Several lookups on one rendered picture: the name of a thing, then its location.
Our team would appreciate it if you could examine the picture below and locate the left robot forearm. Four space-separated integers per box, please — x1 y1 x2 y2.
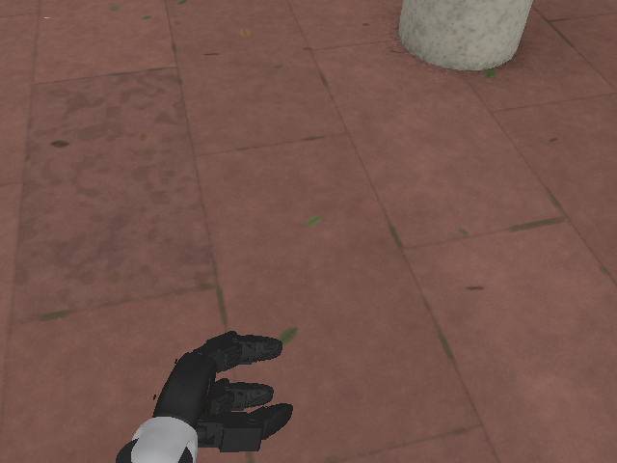
116 417 198 463

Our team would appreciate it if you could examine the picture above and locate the robot left hand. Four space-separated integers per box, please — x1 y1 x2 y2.
152 331 293 452

